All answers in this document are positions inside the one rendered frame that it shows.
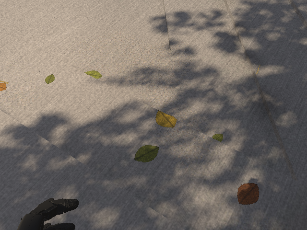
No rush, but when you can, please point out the robot left hand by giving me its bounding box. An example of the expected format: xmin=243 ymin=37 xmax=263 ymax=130
xmin=17 ymin=197 xmax=79 ymax=230

